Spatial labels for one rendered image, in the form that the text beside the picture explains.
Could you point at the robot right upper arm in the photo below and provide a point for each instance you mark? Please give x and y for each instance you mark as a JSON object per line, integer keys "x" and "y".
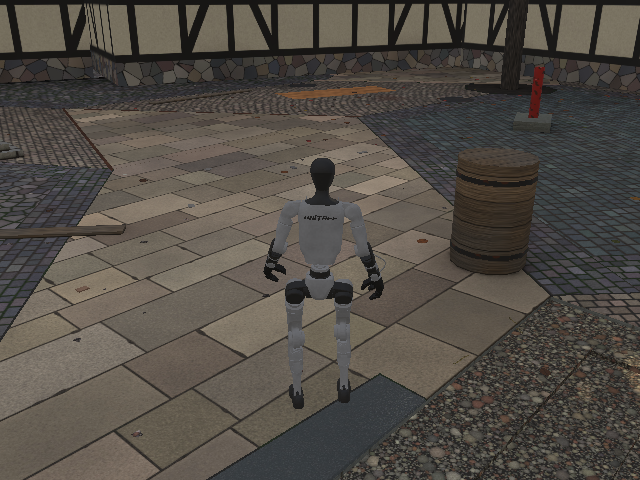
{"x": 353, "y": 212}

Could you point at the right robot forearm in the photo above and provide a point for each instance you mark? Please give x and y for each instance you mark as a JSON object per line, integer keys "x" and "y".
{"x": 371, "y": 265}

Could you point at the robot shin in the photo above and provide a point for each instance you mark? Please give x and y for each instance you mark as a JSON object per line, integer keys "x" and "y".
{"x": 343, "y": 358}
{"x": 295, "y": 363}

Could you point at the right robot shin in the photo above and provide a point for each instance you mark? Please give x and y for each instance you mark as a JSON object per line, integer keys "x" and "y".
{"x": 343, "y": 358}

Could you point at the left robot hand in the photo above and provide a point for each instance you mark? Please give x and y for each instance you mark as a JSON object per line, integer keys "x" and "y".
{"x": 267, "y": 271}

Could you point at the right robot hand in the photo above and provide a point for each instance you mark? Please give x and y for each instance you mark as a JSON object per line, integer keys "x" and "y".
{"x": 377, "y": 284}

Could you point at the left robot forearm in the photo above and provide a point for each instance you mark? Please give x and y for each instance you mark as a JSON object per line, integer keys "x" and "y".
{"x": 273, "y": 257}

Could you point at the robot left upper arm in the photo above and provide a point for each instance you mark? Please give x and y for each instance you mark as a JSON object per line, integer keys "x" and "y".
{"x": 290, "y": 210}

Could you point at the left robot shin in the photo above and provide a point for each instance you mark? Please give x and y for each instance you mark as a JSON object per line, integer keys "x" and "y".
{"x": 295, "y": 363}

